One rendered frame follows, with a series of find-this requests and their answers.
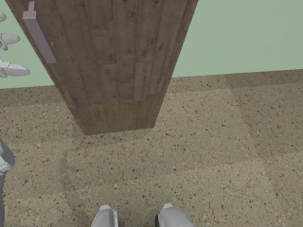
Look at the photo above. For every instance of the robot left shin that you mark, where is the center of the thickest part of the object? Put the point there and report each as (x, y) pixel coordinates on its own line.
(103, 207)

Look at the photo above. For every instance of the cupboard door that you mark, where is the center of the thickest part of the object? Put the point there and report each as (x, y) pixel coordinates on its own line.
(110, 51)

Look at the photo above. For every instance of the right robot thigh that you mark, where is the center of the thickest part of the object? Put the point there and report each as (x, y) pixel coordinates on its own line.
(174, 217)

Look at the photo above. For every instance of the handle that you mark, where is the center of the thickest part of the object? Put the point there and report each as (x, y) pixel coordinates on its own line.
(38, 33)

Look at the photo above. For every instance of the robot left hand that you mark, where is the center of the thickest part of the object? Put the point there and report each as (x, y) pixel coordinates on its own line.
(7, 68)

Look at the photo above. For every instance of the robot left upper arm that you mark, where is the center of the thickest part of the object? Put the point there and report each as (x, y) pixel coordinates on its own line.
(7, 162)

